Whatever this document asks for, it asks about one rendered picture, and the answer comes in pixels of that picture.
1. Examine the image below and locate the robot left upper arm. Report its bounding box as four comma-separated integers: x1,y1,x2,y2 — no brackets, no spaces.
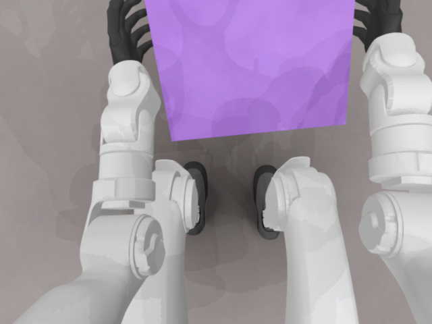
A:
12,214,165,324

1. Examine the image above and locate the robot right shin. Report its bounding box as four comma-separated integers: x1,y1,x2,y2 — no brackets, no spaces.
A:
263,157,337,232

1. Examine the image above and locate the robot right upper arm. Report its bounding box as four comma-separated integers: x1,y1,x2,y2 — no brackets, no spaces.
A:
358,191,432,324

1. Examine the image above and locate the robot right forearm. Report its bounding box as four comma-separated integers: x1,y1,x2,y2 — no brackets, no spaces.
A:
360,32,432,194

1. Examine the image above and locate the robot right hand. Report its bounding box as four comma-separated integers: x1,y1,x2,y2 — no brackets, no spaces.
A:
352,0,403,53

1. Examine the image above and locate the carton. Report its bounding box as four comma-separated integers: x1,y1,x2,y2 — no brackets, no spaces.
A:
144,0,355,142

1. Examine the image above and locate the robot left forearm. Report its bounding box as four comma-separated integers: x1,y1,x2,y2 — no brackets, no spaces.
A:
80,60,161,265

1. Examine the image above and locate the robot right foot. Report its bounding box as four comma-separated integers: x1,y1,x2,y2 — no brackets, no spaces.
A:
253,165,279,240

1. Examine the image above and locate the robot left hand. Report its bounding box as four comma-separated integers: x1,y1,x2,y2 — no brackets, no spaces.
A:
107,0,153,65

